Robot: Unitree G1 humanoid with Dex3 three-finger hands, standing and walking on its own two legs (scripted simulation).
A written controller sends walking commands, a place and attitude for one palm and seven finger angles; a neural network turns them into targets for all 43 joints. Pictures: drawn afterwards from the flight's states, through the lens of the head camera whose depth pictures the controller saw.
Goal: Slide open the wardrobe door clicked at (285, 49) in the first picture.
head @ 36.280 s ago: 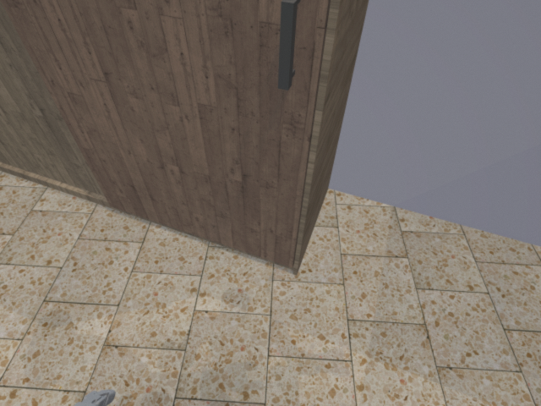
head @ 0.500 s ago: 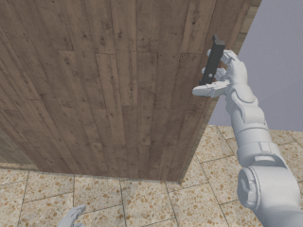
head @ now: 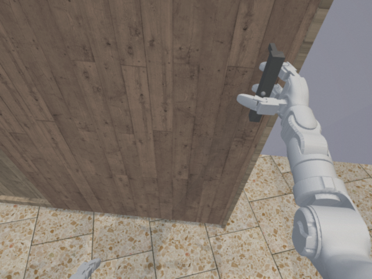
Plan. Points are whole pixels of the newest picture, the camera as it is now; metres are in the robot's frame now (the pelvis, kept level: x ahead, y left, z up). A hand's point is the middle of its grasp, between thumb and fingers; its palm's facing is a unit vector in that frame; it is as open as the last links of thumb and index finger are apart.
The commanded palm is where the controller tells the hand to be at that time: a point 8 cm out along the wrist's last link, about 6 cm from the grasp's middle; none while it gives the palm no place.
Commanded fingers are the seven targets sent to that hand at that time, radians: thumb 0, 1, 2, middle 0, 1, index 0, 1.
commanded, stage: grip the handle and tug to test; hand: right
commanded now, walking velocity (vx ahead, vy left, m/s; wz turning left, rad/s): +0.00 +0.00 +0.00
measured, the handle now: (262, 84) +0.50 -0.11 +0.19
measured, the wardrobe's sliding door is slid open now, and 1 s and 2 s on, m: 0.00 0.00 0.00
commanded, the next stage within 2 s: tug the door sideways, standing still in 1.08 s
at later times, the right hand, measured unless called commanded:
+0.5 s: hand (265, 98) +0.44 -0.11 +0.19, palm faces +0.01 +1.00 +0.01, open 7.2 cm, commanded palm +0.42 -0.16 +0.19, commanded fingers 0.00 -0.90 -0.90 0.45 1.40 0.45 1.40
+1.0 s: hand (262, 99) +0.44 -0.10 +0.19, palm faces +0.01 +1.00 +0.02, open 7.1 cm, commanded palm +0.39 -0.15 +0.19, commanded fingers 0.00 -0.90 -0.90 0.45 1.40 0.45 1.40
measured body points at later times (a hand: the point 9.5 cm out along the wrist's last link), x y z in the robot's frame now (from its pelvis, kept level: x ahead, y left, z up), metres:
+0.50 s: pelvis -0.01 +0.00 +0.00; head +0.00 +0.01 +0.45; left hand +0.12 +0.24 -0.11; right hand +0.44 -0.16 +0.19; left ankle +0.01 +0.09 -0.74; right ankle -0.02 -0.08 -0.74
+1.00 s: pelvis +0.00 +0.00 +0.00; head +0.00 +0.02 +0.45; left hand +0.11 +0.25 -0.11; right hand +0.43 -0.16 +0.19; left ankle +0.01 +0.09 -0.74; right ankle -0.02 -0.08 -0.74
